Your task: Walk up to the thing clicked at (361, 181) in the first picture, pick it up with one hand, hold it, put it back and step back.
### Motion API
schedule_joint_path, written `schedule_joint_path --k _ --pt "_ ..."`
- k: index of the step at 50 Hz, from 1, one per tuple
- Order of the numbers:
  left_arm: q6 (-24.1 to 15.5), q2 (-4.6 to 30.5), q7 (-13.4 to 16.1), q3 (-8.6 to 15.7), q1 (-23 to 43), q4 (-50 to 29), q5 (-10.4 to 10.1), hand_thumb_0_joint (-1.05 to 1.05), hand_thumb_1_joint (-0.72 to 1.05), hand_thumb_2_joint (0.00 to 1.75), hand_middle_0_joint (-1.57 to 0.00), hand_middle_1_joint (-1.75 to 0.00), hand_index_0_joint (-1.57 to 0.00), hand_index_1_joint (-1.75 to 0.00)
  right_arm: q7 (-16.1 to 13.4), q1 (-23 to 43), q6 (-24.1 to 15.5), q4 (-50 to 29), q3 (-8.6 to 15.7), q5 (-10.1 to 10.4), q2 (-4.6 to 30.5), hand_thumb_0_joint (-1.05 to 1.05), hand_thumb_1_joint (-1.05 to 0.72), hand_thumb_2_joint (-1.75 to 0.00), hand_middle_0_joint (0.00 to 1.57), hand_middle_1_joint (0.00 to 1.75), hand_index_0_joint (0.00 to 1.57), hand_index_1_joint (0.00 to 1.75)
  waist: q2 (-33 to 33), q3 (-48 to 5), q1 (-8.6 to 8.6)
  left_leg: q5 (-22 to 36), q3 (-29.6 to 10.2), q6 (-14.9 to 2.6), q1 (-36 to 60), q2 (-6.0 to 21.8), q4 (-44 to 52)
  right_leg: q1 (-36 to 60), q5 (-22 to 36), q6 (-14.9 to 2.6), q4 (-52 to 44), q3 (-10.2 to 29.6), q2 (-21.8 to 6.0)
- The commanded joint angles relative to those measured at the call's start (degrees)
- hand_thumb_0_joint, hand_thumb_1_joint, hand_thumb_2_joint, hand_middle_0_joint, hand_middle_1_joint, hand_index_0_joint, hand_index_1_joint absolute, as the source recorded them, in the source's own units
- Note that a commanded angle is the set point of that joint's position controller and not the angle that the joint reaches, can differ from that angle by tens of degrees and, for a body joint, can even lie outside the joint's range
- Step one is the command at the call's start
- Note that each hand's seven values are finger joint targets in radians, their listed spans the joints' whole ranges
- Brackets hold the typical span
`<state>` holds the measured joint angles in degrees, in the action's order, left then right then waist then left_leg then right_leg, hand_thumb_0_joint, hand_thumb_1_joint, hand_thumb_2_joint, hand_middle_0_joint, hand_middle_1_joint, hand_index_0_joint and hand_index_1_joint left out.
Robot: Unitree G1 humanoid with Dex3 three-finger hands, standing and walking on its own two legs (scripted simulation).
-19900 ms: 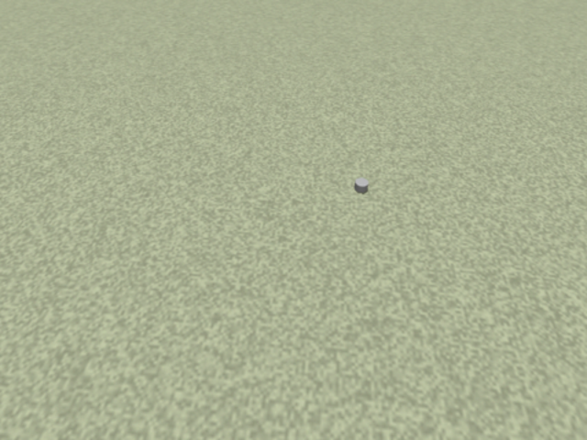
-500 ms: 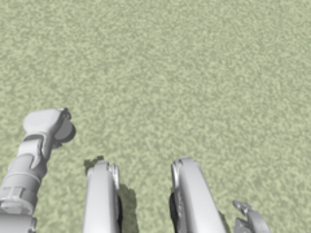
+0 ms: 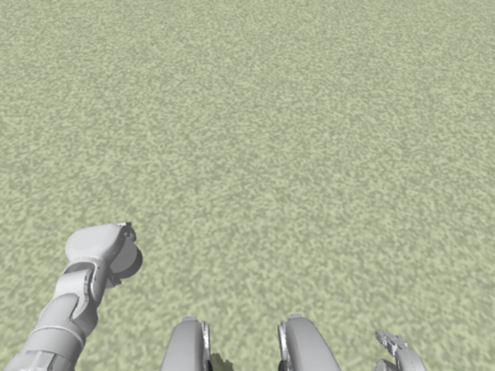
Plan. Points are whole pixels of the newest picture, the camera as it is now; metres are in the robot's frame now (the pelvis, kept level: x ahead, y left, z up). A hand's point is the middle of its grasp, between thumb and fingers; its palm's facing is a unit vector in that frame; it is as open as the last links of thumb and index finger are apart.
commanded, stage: lift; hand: left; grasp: from above
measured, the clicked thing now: (122, 258) +0.36 +0.23 -0.10
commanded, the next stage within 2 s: hold in 0.54 s
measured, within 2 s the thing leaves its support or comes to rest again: neither
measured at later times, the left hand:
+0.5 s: hand (94, 235) +0.35 +0.23 +0.02, palm faces -0.43 -0.08 -0.90, open 9.2 cm
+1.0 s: hand (82, 205) +0.37 +0.23 +0.07, palm faces -0.44 -0.07 -0.89, open 9.2 cm
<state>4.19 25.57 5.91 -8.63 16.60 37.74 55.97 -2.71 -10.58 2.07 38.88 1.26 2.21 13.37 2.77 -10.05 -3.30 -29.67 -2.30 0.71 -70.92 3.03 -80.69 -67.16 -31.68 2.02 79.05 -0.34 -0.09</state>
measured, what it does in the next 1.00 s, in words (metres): rises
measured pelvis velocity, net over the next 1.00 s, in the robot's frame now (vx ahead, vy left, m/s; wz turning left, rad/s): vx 0.06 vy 0.00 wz -0.01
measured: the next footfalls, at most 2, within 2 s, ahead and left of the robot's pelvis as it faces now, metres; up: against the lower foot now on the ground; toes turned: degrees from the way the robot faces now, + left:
none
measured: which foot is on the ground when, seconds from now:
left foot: down 0.00-1.00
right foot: down 0.00-1.00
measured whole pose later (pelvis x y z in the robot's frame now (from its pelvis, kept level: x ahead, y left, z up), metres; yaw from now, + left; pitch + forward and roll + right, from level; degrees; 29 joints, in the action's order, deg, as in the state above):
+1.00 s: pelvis +0.06 +0.00 +0.13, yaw -1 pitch +7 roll +0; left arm 1.8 22.6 3.1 -10.9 16.5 43.0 57.1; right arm -2.2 -14.0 2.1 39.5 2.9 3.0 14.3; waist 2.0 -4.1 -1.3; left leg -18.8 2.2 0.3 -27.3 2.1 -39.6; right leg -25.3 -19.9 2.3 38.6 2.2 -1.4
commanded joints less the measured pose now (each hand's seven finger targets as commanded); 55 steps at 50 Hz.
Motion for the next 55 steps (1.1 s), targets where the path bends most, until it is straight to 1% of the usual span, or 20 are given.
schedule_joint_path --k 1,3,6,9,13,15,16,23,24,25,26,30,38,41,42,44,46,51,53,55 --pt "-0.9 10.0 2.1 3.4 15.9 -7.3 0.6 0.0 0.44 0.56 -0.83 -0.68 -0.86 -0.64 -1.0 -1.8 -2.6 -4.8 3.4 -0.2 8.6 0.0 -0.92 -0.91 0.2 0.3 0.2 0.3 0.7 -16.9 -0.73 3.2 1.2 -1.29 22.0 -2.4 18.2 13.9 5.0 -2.99 -19.0 -0.3 2.7" --pt "-1.0 10.3 2.3 4.4 15.0 -6.1 0.7 0.0 0.44 0.54 -0.81 -0.69 -0.85 -0.65 -1.0 -2.3 -2.9 -4.5 3.6 -0.2 8.7 0.0 -0.92 -0.91 0.2 0.3 0.2 0.3 1.6 -16.8 -0.03 5.1 1.4 -1.12 24.6 -2.4 20.5 16.9 6.7 -3.04 -20.9 0.0 2.7" --pt "-1.1 8.1 2.6 2.4 14.7 -4.7 0.9 0.0 0.47 0.54 -0.84 -0.68 -0.88 -0.64 -1.0 -2.4 -3.2 -4.6 3.3 -0.1 8.3 0.0 -0.92 -0.91 0.2 0.3 0.2 0.3 0.3 -15.1 -0.15 7.3 1.3 -1.05 27.7 -2.6 23.7 20.0 8.9 -2.96 -23.7 -0.4 2.9" --pt "-1.7 8.8 3.1 3.0 17.6 -4.7 1.0 0.0 0.48 0.55 -0.86 -0.67 -0.9 -0.63 -1.0 -3.2 -3.7 -4.2 3.5 -0.3 8.5 0.0 -0.92 -0.91 0.2 0.3 0.2 0.3 1.3 -14.2 0.01 8.3 1.6 -0.93 31.0 -2.5 26.9 22.6 10.2 -2.86 -26.5 -0.1 2.8" --pt "-2.1 8.7 4.0 3.3 16.5 -2.0 1.5 0.0 0.49 0.53 -0.87 -0.67 -0.91 -0.63 -0.8 -3.1 -4.0 -4.3 3.6 -0.3 8.8 0.0 -0.92 -0.91 0.2 0.3 0.2 0.3 0.5 -11.9 0.45 9.1 2.0 -0.8 35.0 -2.6 30.9 25.7 11.0 -2.78 -30.1 -0.2 2.4" --pt "-2.2 7.7 4.3 2.6 17.8 -2.4 1.2 0.0 0.51 0.56 -0.88 -0.68 -0.91 -0.65 -0.7 -3.2 -4.2 -4.5 3.7 -0.4 8.7 0.0 -0.92 -0.91 0.2 0.3 0.2 0.3 0.6 -12.2 0.07 10.3 1.9 -0.67 37.4 -2.6 32.5 27.6 12.1 -2.65 -31.7 -0.2 2.4" --pt "-2.2 8.8 4.6 3.7 17.1 -2.8 1.4 0.0 0.49 0.57 -0.87 -0.68 -0.9 -0.65 -0.7 -3.3 -4.2 -4.4 3.8 -0.4 8.8 0.0 -0.92 -0.91 0.2 0.3 0.2 0.3 0.6 -12.4 0.78 11.0 1.9 -0.67 38.3 -2.7 33.3 28.7 12.8 -2.62 -32.5 0.0 2.4" --pt "-1.7 7.3 5.1 2.6 17.0 -1.6 1.1 0.0 0.49 0.58 -0.88 -0.66 -0.9 -0.63 -0.5 -3.6 -4.2 -4.0 4.0 -0.3 8.7 0.0 -0.91 -0.9 0.2 0.3 0.2 0.3 -1.2 -11.4 0.49 15.0 2.8 -0.72 43.3 -3.2 37.4 34.6 16.8 -2.1 -37.5 0.7 2.1" --pt "-1.6 8.4 5.0 3.3 16.0 -1.2 1.3 0.0 0.52 0.58 -0.9 -0.67 -0.93 -0.64 -0.5 -3.2 -4.0 -4.1 4.1 -0.2 8.7 0.0 -0.91 -0.9 0.2 0.3 0.2 0.3 -1.7 -10.8 1.15 15.7 2.9 -0.82 43.3 -3.3 37.9 35.4 17.4 -2.08 -38.2 0.7 2.0" --pt "-1.6 7.5 4.7 2.4 16.8 -1.5 1.3 0.0 0.53 0.58 -0.9 -0.68 -0.93 -0.65 -0.5 -3.5 -4.0 -4.0 4.1 -0.2 8.7 0.0 -0.91 -0.9 0.2 0.3 0.2 0.3 -1.5 -10.6 0.62 16.3 3.2 -0.89 43.8 -3.4 38.2 36.0 18.3 -1.97 -38.7 1.0 2.1" --pt "-1.6 7.8 4.7 2.8 16.2 -1.3 1.2 0.0 0.52 0.61 -0.9 -0.68 -0.93 -0.65 -0.4 -3.6 -3.9 -4.0 4.2 -0.1 8.8 0.0 -0.91 -0.9 0.2 0.3 0.2 0.3 -1.9 -11.0 1.12 17.3 3.1 -0.76 45.4 -3.3 39.0 37.0 18.8 -2.09 -39.1 0.6 2.1" --pt "-1.8 7.1 4.0 1.9 17.5 -2.7 1.0 0.0 0.57 0.63 -0.92 -0.71 -0.96 -0.68 -0.4 -3.2 -3.8 -3.8 4.3 0.0 8.6 0.0 -0.91 -0.9 0.2 0.3 0.2 0.3 -1.4 -10.2 0.97 19.0 3.4 -0.78 47.4 -3.4 40.9 38.9 20.6 -1.96 -41.0 0.8 2.1" --pt "-2.6 8.8 1.7 2.5 18.0 -3.3 1.9 0.0 0.57 0.61 -0.91 -0.7 -0.95 -0.66 -0.3 -3.0 -3.1 -4.2 4.5 0.3 9.1 0.0 -0.91 -0.9 0.2 0.3 0.2 0.3 -0.5 -9.8 1.29 24.3 3.9 -0.58 51.8 -3.4 43.7 42.6 24.8 -2.22 -43.2 0.7 2.2" --pt "-2.7 7.7 0.8 1.7 17.6 -3.4 1.7 0.0 0.57 0.63 -0.91 -0.72 -0.95 -0.68 -0.2 -2.7 -2.7 -4.6 4.5 0.4 9.0 0.0 -0.91 -0.9 0.2 0.3 0.2 0.3 -0.7 -9.5 1.54 26.8 3.7 -0.47 53.4 -3.1 44.6 43.3 26.5 -2.32 -43.5 0.3 2.5" --pt "-2.9 8.5 0.6 2.3 18.2 -4.3 1.6 0.0 0.57 0.65 -0.93 -0.71 -0.96 -0.67 -0.2 -2.7 -2.6 -4.8 4.6 0.4 9.2 0.0 -0.91 -0.9 0.2 0.3 0.2 0.3 -0.4 -9.4 1.63 26.6 3.8 -0.51 53.2 -3.2 44.7 44.0 26.6 -2.23 -44.0 0.5 2.5" --pt "-2.7 7.3 0.1 1.5 16.0 -2.9 1.7 0.0 0.57 0.64 -0.92 -0.73 -0.96 -0.69 0.0 -2.4 -2.4 -5.2 4.4 0.5 9.0 0.0 -0.91 -0.9 0.2 0.3 0.2 0.3 -2.1 -7.9 1.75 26.8 4.1 -0.72 52.8 -3.4 45.1 44.8 27.2 -2.15 -44.7 0.7 2.3" --pt "-2.8 8.7 -0.4 2.6 17.0 -4.8 1.5 0.0 0.58 0.66 -0.92 -0.73 -0.96 -0.69 0.1 -2.3 -2.1 -5.5 4.6 0.5 9.3 0.0 -0.91 -0.9 0.2 0.3 0.2 0.3 -1.2 -9.1 2.17 28.1 4.2 -0.67 53.7 -3.4 45.4 45.9 28.2 -2.14 -44.9 0.7 2.3" --pt "-2.8 8.1 -1.5 1.9 17.4 -6.4 1.8 0.0 0.57 0.66 -0.91 -0.72 -0.95 -0.69 0.2 -1.8 -1.5 -6.1 4.6 0.6 9.2 0.0 -0.91 -0.9 0.2 0.3 0.2 0.3 -0.5 -9.2 2.08 30.5 4.3 -0.7 55.8 -3.1 46.2 46.9 29.9 -2.22 -45.2 0.5 2.5" --pt "-2.9 9.0 -1.8 2.8 16.7 -7.0 1.9 0.0 0.56 0.66 -0.9 -0.73 -0.94 -0.69 0.1 -2.0 -1.3 -6.3 4.5 0.7 9.2 0.0 -0.9 -0.9 0.2 0.3 0.2 0.3 -0.7 -9.8 2.53 31.7 4.5 -0.86 56.3 -3.2 46.3 47.8 31.1 -2.21 -45.4 0.6 2.5" --pt "-3.0 8.7 -2.0 2.5 17.9 -8.5 1.4 0.0 0.58 0.67 -0.92 -0.73 -0.96 -0.69 0.1 -1.5 -1.0 -6.8 4.5 0.6 9.2 0.0 -0.91 -0.9 0.2 0.3 0.2 0.3 -0.7 -9.4 2.38 31.1 4.5 -0.91 56.7 -3.1 46.9 48.1 30.9 -2.09 -46.1 0.6 2.4"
